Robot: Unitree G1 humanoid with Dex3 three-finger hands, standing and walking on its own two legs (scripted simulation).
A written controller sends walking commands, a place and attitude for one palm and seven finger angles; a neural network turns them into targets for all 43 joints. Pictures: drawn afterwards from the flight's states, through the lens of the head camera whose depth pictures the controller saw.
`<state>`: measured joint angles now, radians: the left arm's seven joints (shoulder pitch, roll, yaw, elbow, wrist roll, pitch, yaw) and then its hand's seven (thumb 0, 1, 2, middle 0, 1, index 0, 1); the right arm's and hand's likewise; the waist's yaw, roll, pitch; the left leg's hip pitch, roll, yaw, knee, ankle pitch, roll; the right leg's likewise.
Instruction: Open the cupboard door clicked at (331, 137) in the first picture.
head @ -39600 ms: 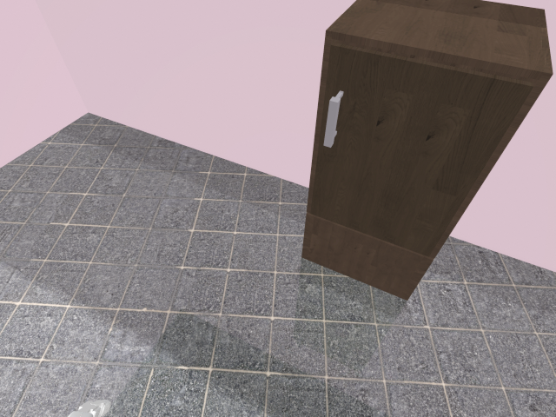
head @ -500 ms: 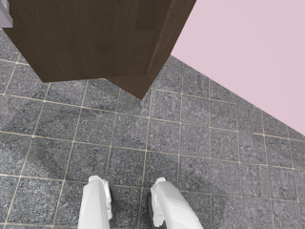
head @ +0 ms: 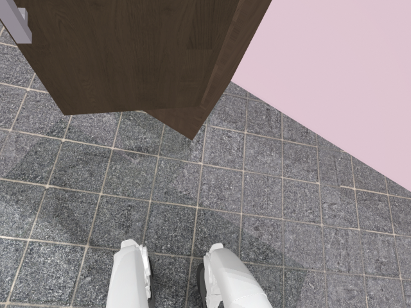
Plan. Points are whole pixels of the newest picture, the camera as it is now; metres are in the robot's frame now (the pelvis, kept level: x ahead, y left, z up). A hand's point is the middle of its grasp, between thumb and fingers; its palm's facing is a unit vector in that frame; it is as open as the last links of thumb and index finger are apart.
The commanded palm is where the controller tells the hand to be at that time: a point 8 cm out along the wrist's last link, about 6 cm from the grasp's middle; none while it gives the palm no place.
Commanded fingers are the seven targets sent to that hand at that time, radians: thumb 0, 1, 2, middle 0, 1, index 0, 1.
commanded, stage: move the hooked fingers beside the handle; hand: left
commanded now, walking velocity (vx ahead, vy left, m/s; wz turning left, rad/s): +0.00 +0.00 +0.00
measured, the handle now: out of the picture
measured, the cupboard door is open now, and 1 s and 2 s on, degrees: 40 40 39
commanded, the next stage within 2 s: slide the fingers in behind the handle in 0.04 s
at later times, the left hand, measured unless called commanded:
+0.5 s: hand out of the picture +0.56 +0.30 +0.09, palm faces +0.13 -0.99 -0.01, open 13.9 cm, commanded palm +0.56 +0.30 +0.09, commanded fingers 0.00 -0.50 0.30 -0.30 -1.20 -0.30 -1.20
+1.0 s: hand out of the picture +0.55 +0.29 +0.09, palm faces +0.16 -0.99 +0.02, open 14.4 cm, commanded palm +0.55 +0.27 +0.09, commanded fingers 0.00 -0.50 0.30 -0.30 -1.20 -0.30 -1.20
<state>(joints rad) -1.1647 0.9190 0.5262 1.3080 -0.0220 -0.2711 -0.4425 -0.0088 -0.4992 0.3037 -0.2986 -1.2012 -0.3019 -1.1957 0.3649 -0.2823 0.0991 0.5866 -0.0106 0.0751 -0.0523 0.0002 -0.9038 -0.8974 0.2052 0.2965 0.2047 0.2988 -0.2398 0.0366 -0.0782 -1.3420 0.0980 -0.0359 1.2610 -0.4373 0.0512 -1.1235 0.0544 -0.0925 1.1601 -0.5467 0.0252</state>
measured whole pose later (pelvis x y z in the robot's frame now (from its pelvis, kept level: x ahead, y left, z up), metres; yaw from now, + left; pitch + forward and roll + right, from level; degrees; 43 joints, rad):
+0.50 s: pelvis +0.00 -0.01 -0.01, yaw +0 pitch +30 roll -9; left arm -1.21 0.93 0.50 1.30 -0.03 -0.24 -0.41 -0.01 -0.50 0.30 -0.30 -1.20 -0.31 -1.23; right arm 0.38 -0.27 0.11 0.61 -0.01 0.06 -0.05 0.00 -0.90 -0.90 0.21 0.30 0.20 0.30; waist -0.24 0.04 -0.08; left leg -1.38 0.10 -0.05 1.28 -0.44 0.03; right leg -1.16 0.06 -0.11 1.19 -0.56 0.01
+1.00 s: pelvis +0.00 -0.01 +0.00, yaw +2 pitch +29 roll -9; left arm -1.18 0.79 0.42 1.25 -0.07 -0.26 -0.32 -0.01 -0.50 0.30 -0.29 -1.20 -0.20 -1.20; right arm 0.38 -0.25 0.07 0.65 -0.02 0.04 -0.02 0.00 -0.90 -0.90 0.21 0.30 0.20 0.30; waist -0.21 0.03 -0.09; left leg -1.33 0.08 -0.06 1.25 -0.43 0.03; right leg -1.11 0.05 -0.12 1.15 -0.56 0.01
